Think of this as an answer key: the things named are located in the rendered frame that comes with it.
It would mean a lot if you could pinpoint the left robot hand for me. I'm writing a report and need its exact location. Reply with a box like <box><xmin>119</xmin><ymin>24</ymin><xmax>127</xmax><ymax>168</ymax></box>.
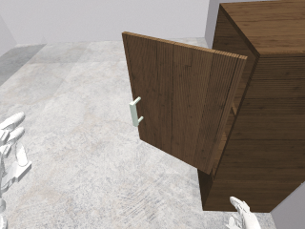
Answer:
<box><xmin>0</xmin><ymin>112</ymin><xmax>32</xmax><ymax>198</ymax></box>

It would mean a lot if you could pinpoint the right robot hand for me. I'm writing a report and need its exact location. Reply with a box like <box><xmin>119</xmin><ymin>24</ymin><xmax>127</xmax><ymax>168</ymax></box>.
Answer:
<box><xmin>226</xmin><ymin>197</ymin><xmax>261</xmax><ymax>229</ymax></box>

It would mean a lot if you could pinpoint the handle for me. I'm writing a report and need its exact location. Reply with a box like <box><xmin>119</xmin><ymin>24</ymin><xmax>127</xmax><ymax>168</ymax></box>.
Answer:
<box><xmin>129</xmin><ymin>96</ymin><xmax>144</xmax><ymax>127</ymax></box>

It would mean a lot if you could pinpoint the cupboard door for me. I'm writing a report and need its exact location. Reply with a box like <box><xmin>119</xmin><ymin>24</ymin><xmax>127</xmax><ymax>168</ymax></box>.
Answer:
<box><xmin>121</xmin><ymin>31</ymin><xmax>248</xmax><ymax>175</ymax></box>

